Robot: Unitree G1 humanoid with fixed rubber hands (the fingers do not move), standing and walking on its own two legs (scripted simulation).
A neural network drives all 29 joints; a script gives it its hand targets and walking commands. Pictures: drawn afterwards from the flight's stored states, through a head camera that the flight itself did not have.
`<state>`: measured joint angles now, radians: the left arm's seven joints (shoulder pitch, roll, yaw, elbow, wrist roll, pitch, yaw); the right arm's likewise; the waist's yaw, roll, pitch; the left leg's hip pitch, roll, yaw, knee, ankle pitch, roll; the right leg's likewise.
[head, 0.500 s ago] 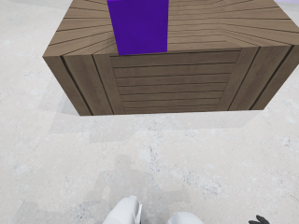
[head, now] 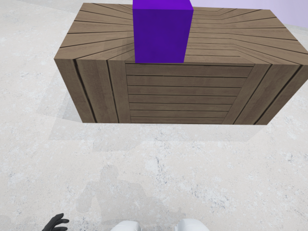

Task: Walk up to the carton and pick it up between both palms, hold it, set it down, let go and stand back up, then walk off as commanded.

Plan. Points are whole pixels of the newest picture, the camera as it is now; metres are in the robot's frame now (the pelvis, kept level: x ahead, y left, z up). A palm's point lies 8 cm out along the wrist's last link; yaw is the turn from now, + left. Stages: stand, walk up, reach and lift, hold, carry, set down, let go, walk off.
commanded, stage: walk off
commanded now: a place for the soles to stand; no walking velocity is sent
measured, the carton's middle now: (159, 28) +1.03 -0.01 -0.02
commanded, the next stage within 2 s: stand in 1.00 s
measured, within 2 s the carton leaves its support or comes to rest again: neither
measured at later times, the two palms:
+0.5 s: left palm (64, 206) +0.18 +0.25 -0.09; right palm (282, 229) +0.14 -0.35 -0.11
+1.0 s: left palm (66, 201) +0.20 +0.25 -0.10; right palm (278, 221) +0.16 -0.34 -0.11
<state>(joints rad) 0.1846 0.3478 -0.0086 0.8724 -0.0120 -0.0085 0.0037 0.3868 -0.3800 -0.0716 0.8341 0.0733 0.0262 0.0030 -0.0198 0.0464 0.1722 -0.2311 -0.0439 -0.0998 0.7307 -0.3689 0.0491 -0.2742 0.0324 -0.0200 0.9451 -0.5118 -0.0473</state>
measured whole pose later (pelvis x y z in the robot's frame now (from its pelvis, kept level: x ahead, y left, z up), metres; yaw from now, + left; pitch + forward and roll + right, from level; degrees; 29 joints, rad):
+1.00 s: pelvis +0.07 -0.03 +0.00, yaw +0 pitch -4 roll +0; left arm 0.08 0.35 -0.01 0.88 -0.01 0.00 0.00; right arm 0.17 -0.37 -0.07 0.84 0.07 -0.02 -0.01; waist -0.02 0.02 0.17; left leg -0.29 -0.04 -0.10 0.68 -0.32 -0.01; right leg -0.27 0.04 -0.02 0.67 -0.34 -0.05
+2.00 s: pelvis +0.05 -0.05 +0.02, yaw +0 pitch +0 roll +1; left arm 0.12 0.35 -0.01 1.01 -0.01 -0.03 -0.01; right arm 0.11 -0.37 -0.04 1.06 0.07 -0.02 0.00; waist -0.02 0.02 0.02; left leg -0.26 -0.03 -0.10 0.41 -0.15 -0.02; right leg -0.26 0.03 -0.02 0.48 -0.21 -0.05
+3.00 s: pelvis +0.05 -0.05 +0.02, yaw +0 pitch -1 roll +1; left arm 0.14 0.35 -0.01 1.02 -0.01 -0.03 -0.01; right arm 0.12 -0.37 -0.04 1.07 0.07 -0.02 0.00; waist -0.02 0.00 0.01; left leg -0.26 -0.03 -0.10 0.42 -0.15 -0.02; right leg -0.26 0.03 -0.02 0.48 -0.21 -0.05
